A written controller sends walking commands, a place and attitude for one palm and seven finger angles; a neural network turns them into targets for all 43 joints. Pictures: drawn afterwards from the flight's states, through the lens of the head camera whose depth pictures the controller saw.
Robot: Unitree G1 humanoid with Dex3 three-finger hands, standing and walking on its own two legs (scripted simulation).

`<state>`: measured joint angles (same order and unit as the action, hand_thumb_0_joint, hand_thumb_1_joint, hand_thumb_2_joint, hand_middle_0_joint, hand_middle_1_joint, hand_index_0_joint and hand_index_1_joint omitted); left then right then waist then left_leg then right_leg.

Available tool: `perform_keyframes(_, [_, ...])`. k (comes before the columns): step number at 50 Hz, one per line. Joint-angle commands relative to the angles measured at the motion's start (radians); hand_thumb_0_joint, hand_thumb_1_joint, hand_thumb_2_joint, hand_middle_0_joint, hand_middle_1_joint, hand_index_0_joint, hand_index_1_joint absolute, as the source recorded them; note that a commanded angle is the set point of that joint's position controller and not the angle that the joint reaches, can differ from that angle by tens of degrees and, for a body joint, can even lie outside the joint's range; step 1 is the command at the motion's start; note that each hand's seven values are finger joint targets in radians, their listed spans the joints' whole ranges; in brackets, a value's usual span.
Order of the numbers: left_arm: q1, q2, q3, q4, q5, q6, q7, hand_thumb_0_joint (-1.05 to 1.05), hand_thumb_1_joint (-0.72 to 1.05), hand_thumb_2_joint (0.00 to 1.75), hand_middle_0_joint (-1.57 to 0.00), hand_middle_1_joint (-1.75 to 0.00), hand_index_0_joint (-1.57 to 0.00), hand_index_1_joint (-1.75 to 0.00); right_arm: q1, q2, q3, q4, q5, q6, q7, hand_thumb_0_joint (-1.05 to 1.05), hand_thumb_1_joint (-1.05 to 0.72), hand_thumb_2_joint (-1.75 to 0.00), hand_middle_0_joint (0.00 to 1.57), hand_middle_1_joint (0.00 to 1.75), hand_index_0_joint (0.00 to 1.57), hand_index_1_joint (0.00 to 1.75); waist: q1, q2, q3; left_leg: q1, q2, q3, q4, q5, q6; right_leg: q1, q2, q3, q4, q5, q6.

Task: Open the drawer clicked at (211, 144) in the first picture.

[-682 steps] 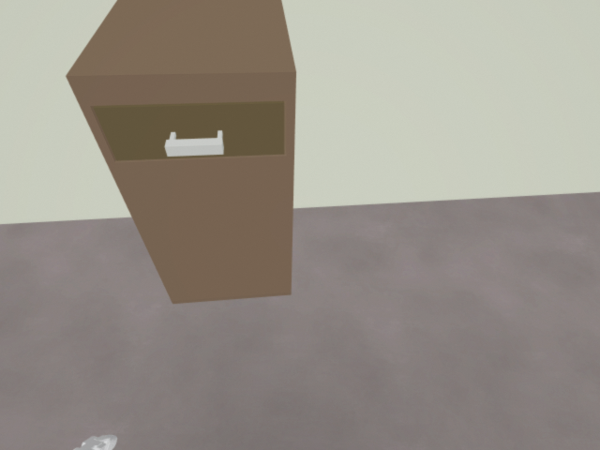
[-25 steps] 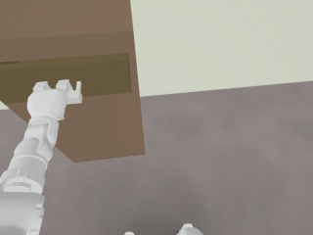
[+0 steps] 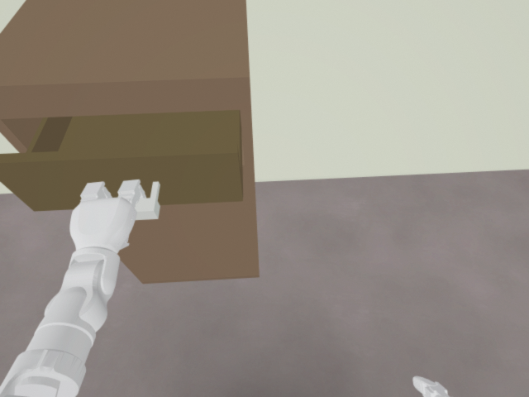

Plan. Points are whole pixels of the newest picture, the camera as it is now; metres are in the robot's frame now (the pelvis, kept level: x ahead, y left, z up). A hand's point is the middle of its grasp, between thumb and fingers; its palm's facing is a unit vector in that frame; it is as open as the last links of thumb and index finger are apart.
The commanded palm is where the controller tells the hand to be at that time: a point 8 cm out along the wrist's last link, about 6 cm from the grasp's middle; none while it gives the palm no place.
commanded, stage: pull the drawer open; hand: left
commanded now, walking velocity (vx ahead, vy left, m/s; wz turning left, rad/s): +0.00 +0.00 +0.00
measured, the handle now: (123, 199) +0.42 +0.26 +0.01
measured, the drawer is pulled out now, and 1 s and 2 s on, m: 0.10 0.21 0.30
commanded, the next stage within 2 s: open the thumb to release the handle in 1.94 s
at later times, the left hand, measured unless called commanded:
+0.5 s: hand (112, 272) +0.30 +0.25 -0.01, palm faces -0.02 -0.03 -1.00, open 6.2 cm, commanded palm +0.27 +0.25 +0.04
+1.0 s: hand (106, 301) +0.25 +0.25 -0.01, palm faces -0.02 -0.04 -1.00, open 6.1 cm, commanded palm +0.21 +0.25 +0.04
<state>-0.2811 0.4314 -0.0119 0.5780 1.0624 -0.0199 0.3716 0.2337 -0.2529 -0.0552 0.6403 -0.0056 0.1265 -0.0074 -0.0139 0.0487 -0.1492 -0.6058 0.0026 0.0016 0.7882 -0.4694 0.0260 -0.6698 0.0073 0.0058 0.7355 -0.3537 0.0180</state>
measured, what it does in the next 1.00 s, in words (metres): stands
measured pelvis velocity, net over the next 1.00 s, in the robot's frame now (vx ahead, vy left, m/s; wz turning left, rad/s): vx -0.01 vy -0.02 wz -0.01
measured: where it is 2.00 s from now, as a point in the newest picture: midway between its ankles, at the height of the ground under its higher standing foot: outside the picture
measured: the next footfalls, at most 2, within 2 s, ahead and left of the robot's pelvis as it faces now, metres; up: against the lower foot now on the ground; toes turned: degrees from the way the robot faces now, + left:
none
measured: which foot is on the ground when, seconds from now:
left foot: down 0.00-1.00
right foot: down 0.00-1.00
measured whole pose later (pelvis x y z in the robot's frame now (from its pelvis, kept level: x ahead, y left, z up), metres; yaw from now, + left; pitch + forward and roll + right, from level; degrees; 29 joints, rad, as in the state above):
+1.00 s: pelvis -0.01 -0.02 +0.00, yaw -1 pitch +11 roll +0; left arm 0.14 0.40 0.01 0.25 1.05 0.00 0.39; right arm 0.16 -0.23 -0.04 0.62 -0.02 0.05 -0.03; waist 0.02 0.04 -0.13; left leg -0.50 0.01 0.02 0.76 -0.46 0.00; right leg -0.59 0.02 0.02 0.76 -0.36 -0.01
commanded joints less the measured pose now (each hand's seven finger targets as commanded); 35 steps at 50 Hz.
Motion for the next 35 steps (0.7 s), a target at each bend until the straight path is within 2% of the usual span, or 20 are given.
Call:
perform_keyframes(1, [-0.173,0.191,0.085,-0.162,0.002,0.021,0.029,0.0,0.9,0.9,-0.4,-1.35,-0.4,-1.35,0.029,-0.142,-0.048,-0.091,-0.007,-0.032,-0.02,0.0,-0.9,-0.9,0.2,0.3,0.2,0.3,0.01,0.015,-0.298,0.168,0.002,0.002,-0.065,0.67,-0.013,0.234,0.03,-0.051,-0.013,0.434,-0.058])
perform_keyframes(5, [-0.162,0.201,0.093,-0.162,0.004,0.017,0.026,0.0,0.9,0.9,-0.4,-1.35,-0.4,-1.35,0.017,-0.139,-0.045,-0.093,-0.007,-0.036,-0.028,0.0,-0.9,-0.9,0.2,0.3,0.2,0.3,0.018,-0.001,-0.296,0.154,-0.005,0.006,-0.072,0.616,-0.01,0.247,0.03,-0.048,-0.014,0.415,-0.06])
perform_keyframes(7, [-0.116,0.177,0.08,-0.177,0.0,0.016,0.023,0.0,0.9,0.9,-0.4,-1.35,-0.4,-1.35,0.003,-0.134,-0.045,-0.102,-0.005,-0.042,-0.029,0.0,-0.9,-0.9,0.2,0.3,0.2,0.3,0.024,0.002,-0.295,0.155,-0.008,0.009,-0.076,0.608,-0.01,0.256,0.029,-0.046,-0.018,0.415,-0.061])
perform_keyframes(9, [-0.142,0.168,0.068,-0.202,-0.002,0.01,0.023,0.0,0.9,0.9,-0.4,-1.35,-0.4,-1.35,-0.002,-0.134,-0.045,-0.105,-0.007,-0.047,-0.031,0.0,-0.9,-0.9,0.2,0.3,0.2,0.3,0.015,-0.003,-0.3,0.156,-0.009,0.01,-0.075,0.581,-0.007,0.254,0.028,-0.044,-0.022,0.405,-0.059])
perform_keyframes(10, [-0.094,0.203,0.107,-0.178,-0.005,0.011,0.022,0.0,0.9,0.9,-0.4,-1.35,-0.4,-1.35,-0.004,-0.137,-0.043,-0.101,-0.007,-0.047,-0.033,0.0,-0.9,-0.9,0.2,0.3,0.2,0.3,0.03,-0.019,-0.288,0.135,-0.013,0.012,-0.08,0.555,-0.005,0.27,0.029,-0.041,-0.021,0.398,-0.061])
perform_keyframes(13, [-0.069,0.187,0.099,-0.238,-0.007,-0.002,0.024,0.0,0.9,0.9,-0.4,-1.35,-0.4,-1.35,-0.02,-0.133,-0.043,-0.117,-0.009,-0.054,-0.035,0.0,-0.9,-0.9,0.2,0.3,0.2,0.3,0.034,-0.004,-0.302,0.141,-0.014,0.012,-0.081,0.574,-0.005,0.284,0.027,-0.037,-0.02,0.415,-0.062])
perform_keyframes(15, [0.017,0.184,0.112,-0.268,-0.012,-0.005,0.03,0.0,0.9,0.9,-0.4,-1.35,-0.4,-1.35,-0.03,-0.127,-0.045,-0.121,-0.009,-0.06,-0.033,0.0,-0.9,-0.9,0.2,0.3,0.2,0.3,0.047,0.007,-0.305,0.158,-0.01,0.014,-0.081,0.601,-0.006,0.289,0.028,-0.034,-0.019,0.43,-0.061])
perform_keyframes(16, [0.045,0.166,0.101,-0.285,-0.015,-0.003,0.031,0.0,0.9,0.9,-0.4,-1.35,-0.4,-1.35,-0.035,-0.125,-0.044,-0.126,-0.009,-0.064,-0.032,0.0,-0.9,-0.9,0.2,0.3,0.2,0.3,0.045,-0.002,-0.302,0.159,-0.01,0.016,-0.08,0.607,-0.006,0.294,0.027,-0.033,-0.021,0.445,-0.059])
perform_keyframes(18, [0.081,0.192,0.132,-0.318,-0.023,-0.006,0.036,0.0,0.9,0.9,-0.4,-1.35,-0.4,-1.35,-0.046,-0.129,-0.043,-0.127,-0.009,-0.068,-0.031,0.0,-0.9,-0.9,0.2,0.3,0.2,0.3,0.049,-0.002,-0.293,0.144,-0.011,0.013,-0.085,0.597,-0.007,0.311,0.025,-0.03,-0.02,0.448,-0.061])
perform_keyframes(20, [0.129,0.167,0.118,-0.343,-0.026,-0.004,0.042,0.0,0.9,0.9,-0.4,-1.35,-0.4,-1.35,-0.055,-0.125,-0.042,-0.132,-0.009,-0.075,-0.03,0.0,-0.9,-0.9,0.2,0.3,0.2,0.3,0.045,-0.001,-0.267,0.153,-0.01,0.014,-0.085,0.589,-0.006,0.295,0.026,-0.03,-0.024,0.444,-0.059])
perform_keyframes(23, [0.111,0.156,0.112,-0.36,-0.022,-0.001,0.057,0.0,0.9,0.9,-0.4,-1.35,-0.4,-1.35,-0.068,-0.127,-0.041,-0.13,-0.008,-0.083,-0.032,0.0,-0.9,-0.9,0.2,0.3,0.2,0.3,0.031,-0.024,-0.229,0.139,-0.011,0.013,-0.092,0.528,-0.006,0.27,0.028,-0.037,-0.031,0.385,-0.059])
perform_keyframes(24, [0.1,0.158,0.108,-0.381,-0.018,-0.004,0.063,0.0,0.9,0.9,-0.4,-1.35,-0.4,-1.35,-0.069,-0.125,-0.039,-0.134,-0.01,-0.088,-0.031,0.0,-0.9,-0.9,0.2,0.3,0.2,0.3,0.035,-0.005,-0.225,0.144,-0.012,0.012,-0.097,0.513,-0.007,0.264,0.026,-0.035,-0.03,0.372,-0.06])
perform_keyframes(25, [0.125,0.181,0.135,-0.367,-0.014,0.0,0.069,0.0,0.9,0.9,-0.4,-1.35,-0.4,-1.35,-0.069,-0.126,-0.041,-0.126,-0.011,-0.09,-0.033,0.0,-0.9,-0.9,0.2,0.3,0.2,0.3,0.043,-0.009,-0.229,0.144,-0.014,0.013,-0.095,0.504,-0.008,0.267,0.028,-0.035,-0.026,0.365,-0.061])
perform_keyframes(26, [0.12,0.165,0.118,-0.375,-0.009,0.003,0.073,0.0,0.9,0.9,-0.4,-1.35,-0.4,-1.35,-0.072,-0.124,-0.039,-0.128,-0.013,-0.093,-0.035,0.0,-0.9,-0.9,0.2,0.3,0.2,0.3,0.039,-0.013,-0.24,0.144,-0.018,0.017,-0.093,0.489,-0.006,0.269,0.027,-0.035,-0.028,0.366,-0.06])
perform_keyframes(27, [0.101,0.177,0.125,-0.381,-0.007,0.004,0.077,0.0,0.9,0.9,-0.4,-1.35,-0.4,-1.35,-0.074,-0.124,-0.039,-0.122,-0.013,-0.095,-0.036,0.0,-0.9,-0.9,0.2,0.3,0.2,0.3,0.035,-0.011,-0.232,0.145,-0.02,0.018,-0.092,0.475,-0.007,0.267,0.026,-0.031,-0.03,0.37,-0.061])
perform_keyframes(28, [0.12,0.187,0.141,-0.383,-0.008,0.006,0.079,0.0,0.9,0.9,-0.4,-1.35,-0.4,-1.35,-0.078,-0.126,-0.04,-0.123,-0.013,-0.094,-0.038,0.0,-0.9,-0.9,0.2,0.3,0.2,0.3,0.044,-0.013,-0.238,0.14,-0.021,0.014,-0.096,0.478,-0.008,0.277,0.026,-0.033,-0.028,0.36,-0.063])
perform_keyframes(29, [0.12,0.162,0.115,-0.382,-0.003,0.009,0.082,0.0,0.9,0.9,-0.4,-1.35,-0.4,-1.35,-0.081,-0.121,-0.038,-0.123,-0.014,-0.097,-0.038,0.0,-0.9,-0.9,0.2,0.3,0.2,0.3,0.037,-0.01,-0.232,0.145,-0.022,0.018,-0.093,0.469,-0.008,0.265,0.026,-0.034,-0.028,0.357,-0.06])
perform_keyframes(31, [0.114,0.161,0.11,-0.37,-0.001,0.013,0.082,0.0,0.9,0.9,-0.4,-1.35,-0.4,-1.35,-0.09,-0.121,-0.036,-0.117,-0.012,-0.1,-0.041,0.0,-0.9,-0.9,0.2,0.3,0.2,0.3,0.038,-0.016,-0.208,0.135,-0.026,0.02,-0.096,0.43,-0.007,0.254,0.026,-0.032,-0.035,0.334,-0.06])
perform_keyframes(33, [0.122,0.191,0.138,-0.387,-0.005,0.015,0.082,0.0,0.9,0.9,-0.4,-1.35,-0.4,-1.35,-0.097,-0.123,-0.035,-0.118,-0.012,-0.101,-0.045,0.0,-0.9,-0.9,0.2,0.3,0.2,0.3,0.049,-0.014,-0.229,0.136,-0.028,0.015,-0.099,0.439,-0.008,0.278,0.025,-0.03,-0.031,0.338,-0.064])
perform_keyframes(35, [0.135,0.178,0.125,-0.372,-0.003,0.023,0.078,0.0,0.9,0.9,-0.4,-1.35,-0.4,-1.35,-0.102,-0.116,-0.032,-0.116,-0.012,-0.101,-0.048,0.0,-0.9,-0.9,0.2,0.3,0.2,0.3,0.049,-0.023,-0.222,0.139,-0.031,0.021,-0.098,0.431,-0.006,0.278,0.025,-0.03,-0.034,0.347,-0.061])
